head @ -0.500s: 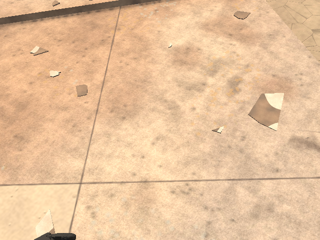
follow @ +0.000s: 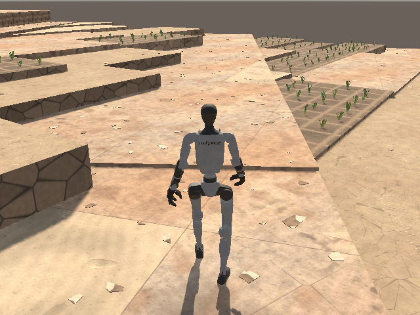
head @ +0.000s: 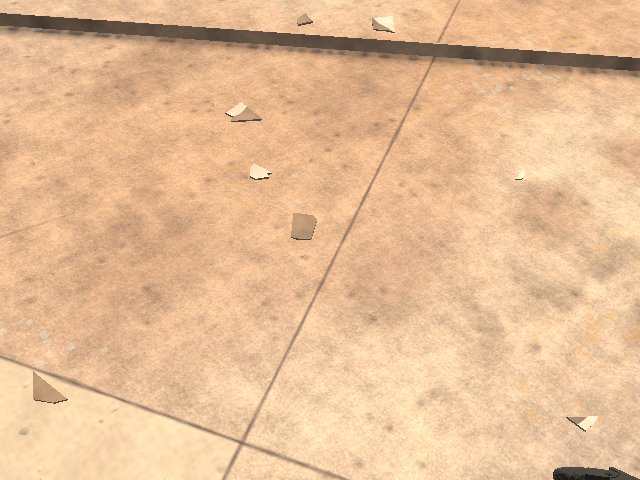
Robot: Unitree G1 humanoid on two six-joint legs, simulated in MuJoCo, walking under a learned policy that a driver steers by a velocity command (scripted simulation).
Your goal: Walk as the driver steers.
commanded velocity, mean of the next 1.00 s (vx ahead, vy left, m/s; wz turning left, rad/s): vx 0.50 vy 0.00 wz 0.19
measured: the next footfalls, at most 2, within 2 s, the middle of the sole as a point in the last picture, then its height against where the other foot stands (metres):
right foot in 0.48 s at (383, 468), level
left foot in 0.92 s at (245, 398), level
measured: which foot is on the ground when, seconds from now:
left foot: down 0.00-0.50, up 0.52-0.90, down 0.92-1.00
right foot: down 0.00-0.02, up 0.04-0.46, down 0.48-0.92, up 0.94-1.00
